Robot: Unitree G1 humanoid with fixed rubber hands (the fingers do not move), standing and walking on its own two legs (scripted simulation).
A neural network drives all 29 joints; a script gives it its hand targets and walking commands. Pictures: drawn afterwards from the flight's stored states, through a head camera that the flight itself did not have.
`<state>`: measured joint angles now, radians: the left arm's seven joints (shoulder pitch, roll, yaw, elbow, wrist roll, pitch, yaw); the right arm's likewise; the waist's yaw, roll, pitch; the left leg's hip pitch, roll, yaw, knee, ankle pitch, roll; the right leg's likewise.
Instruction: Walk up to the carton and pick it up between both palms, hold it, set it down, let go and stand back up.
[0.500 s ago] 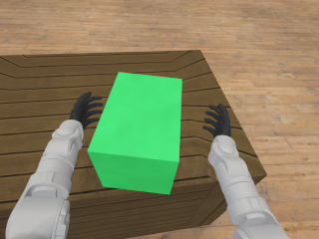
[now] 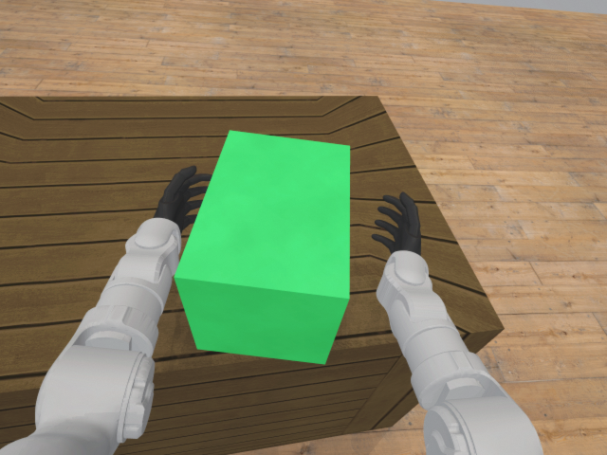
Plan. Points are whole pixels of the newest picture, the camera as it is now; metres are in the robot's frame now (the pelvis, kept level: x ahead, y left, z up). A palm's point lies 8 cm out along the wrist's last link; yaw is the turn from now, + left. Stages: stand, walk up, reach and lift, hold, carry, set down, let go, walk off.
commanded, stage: reach and lift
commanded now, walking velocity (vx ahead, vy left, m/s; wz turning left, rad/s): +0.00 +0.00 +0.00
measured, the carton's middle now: (276, 244) +0.43 +0.02 +0.02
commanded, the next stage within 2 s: none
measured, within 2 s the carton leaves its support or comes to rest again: neither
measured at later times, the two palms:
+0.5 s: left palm (174, 229) +0.43 +0.16 +0.06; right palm (381, 255) +0.37 -0.13 +0.07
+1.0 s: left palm (179, 231) +0.42 +0.15 +0.07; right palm (383, 260) +0.36 -0.13 +0.07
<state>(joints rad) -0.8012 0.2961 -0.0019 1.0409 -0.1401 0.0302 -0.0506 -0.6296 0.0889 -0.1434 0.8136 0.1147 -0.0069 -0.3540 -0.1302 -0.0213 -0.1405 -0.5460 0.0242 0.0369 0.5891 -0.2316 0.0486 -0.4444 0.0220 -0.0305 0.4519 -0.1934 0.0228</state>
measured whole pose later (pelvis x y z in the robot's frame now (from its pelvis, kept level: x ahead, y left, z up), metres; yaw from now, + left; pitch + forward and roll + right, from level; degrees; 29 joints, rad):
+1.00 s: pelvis +0.01 +0.01 +0.01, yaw +1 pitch +5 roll -3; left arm -0.85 0.12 0.29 1.24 0.26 -0.14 -0.05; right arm -0.63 0.22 -0.58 1.00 -0.32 -0.32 -0.22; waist -0.09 -0.05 -0.06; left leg -0.37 0.00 0.04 0.47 -0.20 0.06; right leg -0.25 -0.01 -0.04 0.31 -0.15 0.04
